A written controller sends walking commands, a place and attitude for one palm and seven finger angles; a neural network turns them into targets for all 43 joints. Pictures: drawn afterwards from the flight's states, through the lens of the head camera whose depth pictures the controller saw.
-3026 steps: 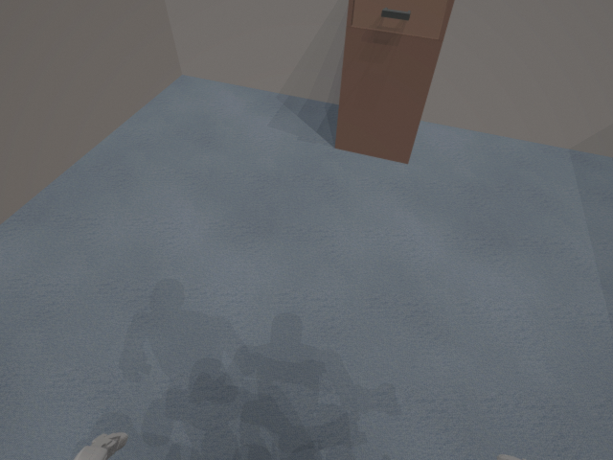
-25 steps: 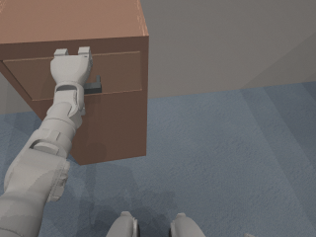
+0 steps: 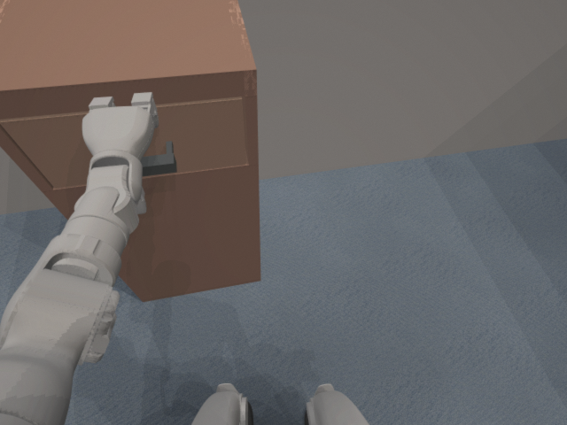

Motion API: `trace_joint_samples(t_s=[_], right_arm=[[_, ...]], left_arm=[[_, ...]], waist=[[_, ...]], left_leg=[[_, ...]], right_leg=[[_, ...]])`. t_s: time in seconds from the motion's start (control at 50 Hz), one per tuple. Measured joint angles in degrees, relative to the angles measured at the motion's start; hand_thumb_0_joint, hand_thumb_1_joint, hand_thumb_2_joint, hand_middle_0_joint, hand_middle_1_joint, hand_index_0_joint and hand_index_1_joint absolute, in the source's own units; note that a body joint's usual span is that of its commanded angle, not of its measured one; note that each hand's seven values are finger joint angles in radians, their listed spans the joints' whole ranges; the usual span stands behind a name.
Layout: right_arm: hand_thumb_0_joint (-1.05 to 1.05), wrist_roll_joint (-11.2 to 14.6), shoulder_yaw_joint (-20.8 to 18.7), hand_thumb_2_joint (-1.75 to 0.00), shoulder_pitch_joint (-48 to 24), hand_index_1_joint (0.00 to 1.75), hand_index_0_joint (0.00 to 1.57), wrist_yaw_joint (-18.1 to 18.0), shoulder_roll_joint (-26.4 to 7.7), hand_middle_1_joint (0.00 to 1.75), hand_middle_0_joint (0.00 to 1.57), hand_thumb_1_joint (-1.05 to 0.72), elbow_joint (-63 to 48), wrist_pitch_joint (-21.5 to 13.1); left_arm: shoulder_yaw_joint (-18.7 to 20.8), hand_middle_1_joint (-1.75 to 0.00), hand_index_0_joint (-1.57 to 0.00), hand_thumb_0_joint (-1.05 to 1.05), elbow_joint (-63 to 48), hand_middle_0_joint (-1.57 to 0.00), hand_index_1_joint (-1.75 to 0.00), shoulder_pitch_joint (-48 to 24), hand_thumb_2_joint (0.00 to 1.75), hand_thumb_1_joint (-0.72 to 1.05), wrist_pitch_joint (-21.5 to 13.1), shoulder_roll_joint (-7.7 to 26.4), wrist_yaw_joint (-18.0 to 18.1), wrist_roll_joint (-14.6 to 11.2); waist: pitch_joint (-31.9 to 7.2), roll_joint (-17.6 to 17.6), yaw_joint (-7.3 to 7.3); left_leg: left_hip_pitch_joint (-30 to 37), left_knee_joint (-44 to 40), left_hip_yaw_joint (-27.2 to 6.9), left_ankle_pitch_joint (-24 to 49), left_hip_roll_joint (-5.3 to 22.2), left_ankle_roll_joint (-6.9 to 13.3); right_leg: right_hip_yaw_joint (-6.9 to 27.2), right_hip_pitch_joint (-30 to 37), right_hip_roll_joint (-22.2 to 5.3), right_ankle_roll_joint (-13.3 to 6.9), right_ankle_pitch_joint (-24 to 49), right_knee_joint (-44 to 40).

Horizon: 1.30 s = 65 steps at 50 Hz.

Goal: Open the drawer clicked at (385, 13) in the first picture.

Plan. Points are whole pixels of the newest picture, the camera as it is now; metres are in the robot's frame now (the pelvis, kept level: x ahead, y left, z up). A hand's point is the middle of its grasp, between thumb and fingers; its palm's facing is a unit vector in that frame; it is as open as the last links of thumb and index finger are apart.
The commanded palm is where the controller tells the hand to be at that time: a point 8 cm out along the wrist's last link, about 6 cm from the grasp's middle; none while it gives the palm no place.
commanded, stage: lift the fingers back up to retry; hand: left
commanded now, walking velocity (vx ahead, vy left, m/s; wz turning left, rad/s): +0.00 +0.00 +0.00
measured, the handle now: (142, 158) +0.55 +0.21 +0.01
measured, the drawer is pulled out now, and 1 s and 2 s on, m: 0.00 0.00 0.00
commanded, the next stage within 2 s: re-aim the fingers above the handle in 0.42 s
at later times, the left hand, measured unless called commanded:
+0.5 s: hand (131, 153) +0.50 +0.20 +0.07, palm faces +0.02 -0.01 -1.00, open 13.5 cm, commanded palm +0.50 +0.24 +0.12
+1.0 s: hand (131, 153) +0.50 +0.20 +0.07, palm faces -0.01 -0.01 -1.00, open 13.6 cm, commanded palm +0.49 +0.23 +0.12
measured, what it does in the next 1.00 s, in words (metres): shifts its weight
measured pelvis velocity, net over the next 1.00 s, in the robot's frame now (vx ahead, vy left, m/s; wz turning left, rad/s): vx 0.07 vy -0.04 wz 0.03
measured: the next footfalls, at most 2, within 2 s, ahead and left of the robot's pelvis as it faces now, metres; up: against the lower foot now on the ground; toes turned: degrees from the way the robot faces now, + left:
none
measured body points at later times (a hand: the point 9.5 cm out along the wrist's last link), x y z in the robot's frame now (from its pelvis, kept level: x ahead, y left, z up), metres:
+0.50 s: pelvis +0.04 -0.02 +0.02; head +0.11 -0.02 +0.47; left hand +0.50 +0.20 +0.12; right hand +0.10 -0.28 -0.11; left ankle +0.09 +0.09 -0.68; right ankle +0.06 -0.14 -0.68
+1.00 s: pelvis +0.07 -0.04 +0.03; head +0.13 -0.05 +0.47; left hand +0.50 +0.20 +0.12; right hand +0.15 -0.30 -0.11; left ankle +0.09 +0.09 -0.68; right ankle +0.06 -0.14 -0.68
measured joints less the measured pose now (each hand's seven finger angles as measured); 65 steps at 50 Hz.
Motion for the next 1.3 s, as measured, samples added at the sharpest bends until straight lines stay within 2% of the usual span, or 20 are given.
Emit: trace_joint_samples(t_s=[0.28,0.48,0.72,0.92,1.3], right_arm=[[0.01,0.36,-0.86,-0.9,1.03,0.3,0.21,-0.05,-0.06,0.3,0.2,-0.9,1.81,-0.89],[0.01,0.43,-1.38,-0.9,-1.0,0.3,0.21,0.23,-0.4,0.3,0.2,-0.9,2.5,-1.0],[0.01,0.28,-2.36,-0.9,-3.24,0.3,0.21,0.87,-0.43,0.29,0.2,-0.9,1.86,0.11],[0.01,-0.25,-3.37,-0.9,-2.33,0.3,0.21,1.89,-0.36,0.29,0.2,-0.9,2.19,0.59],[0.01,-0.18,-4.12,-0.9,-1.57,0.3,0.21,2.2,-0.63,0.29,0.2,-0.9,3.18,1.3]], left_arm=[[2.76,-1.26,-0.34,0.0,-3.02,-0.38,-1.24,5.43,0.3,-0.49,-4.17,0.55,0.39,-0.7],[2.36,-1.25,-0.37,0.0,-4.65,-0.4,-1.23,8.59,0.3,-0.49,-4.95,-1.22,2.03,-0.54],[2.89,-1.23,-0.36,0.0,-6.56,-0.4,-1.24,11.65,0.3,-0.49,-6.17,-1.75,0.73,-0.13],[4.71,-1.22,-0.35,0.0,-8.03,-0.39,-1.24,14.0,0.3,-0.49,-7.97,-1.37,0.3,0.47],[6.24,-1.22,-0.35,0.0,-8.52,-0.39,-1.22,15.92,0.3,-0.49,-9.68,-0.2,-0.15,0.42]], waist=[[1.07,0.83,1.16],[0.61,0.66,3.07],[-0.06,0.61,4.46],[-0.35,1.01,4.85],[-0.63,1.22,4.18]], left_leg=[[5.46,-4.44,0.12,1.02,0.27,-0.4],[9.33,-7.27,-0.69,0.53,0.29,-1.18],[12.56,-9.39,-1.8,-0.11,0.66,-2.21],[13.53,-9.79,-2.26,-0.71,0.99,-2.72],[14.26,-10.2,-1.77,-0.84,1.27,-2.72]], right_leg=[[0.31,5.03,0.15,-0.23,0.35,-3.93],[-0.42,9.0,0.13,-1.03,-0.36,-6.66],[-1.45,12.36,0.51,-2.23,-1.19,-8.69],[-1.88,13.3,0.87,-2.94,-1.87,-8.95],[-1.38,13.82,1.09,-2.99,-1.8,-9.3]])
